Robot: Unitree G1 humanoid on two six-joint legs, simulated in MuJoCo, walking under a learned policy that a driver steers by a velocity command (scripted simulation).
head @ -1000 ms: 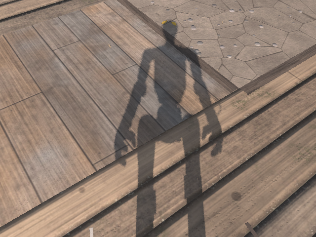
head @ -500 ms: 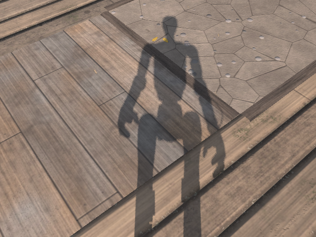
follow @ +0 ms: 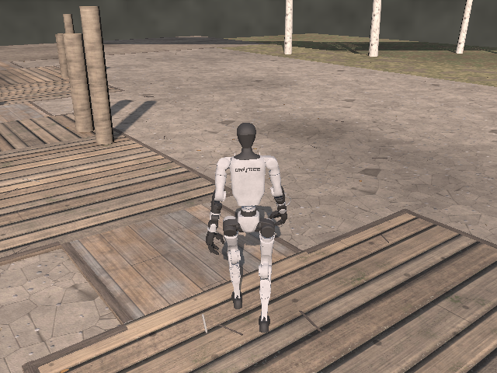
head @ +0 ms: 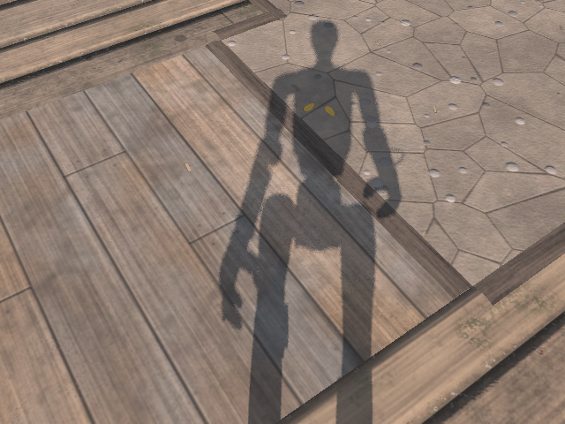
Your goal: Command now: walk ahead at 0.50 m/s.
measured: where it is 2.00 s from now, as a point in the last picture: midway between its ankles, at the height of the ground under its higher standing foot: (145, 250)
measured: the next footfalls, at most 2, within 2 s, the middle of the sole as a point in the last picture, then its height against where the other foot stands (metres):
right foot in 0.52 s outside the picture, level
left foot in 1.06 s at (210, 352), level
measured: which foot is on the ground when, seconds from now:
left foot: down 0.00-0.52, up 0.54-1.00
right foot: up 0.00-0.50, down 0.52-1.00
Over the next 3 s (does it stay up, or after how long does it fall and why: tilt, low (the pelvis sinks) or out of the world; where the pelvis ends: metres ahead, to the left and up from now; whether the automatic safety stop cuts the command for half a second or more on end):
stays up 1.20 0.84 0.02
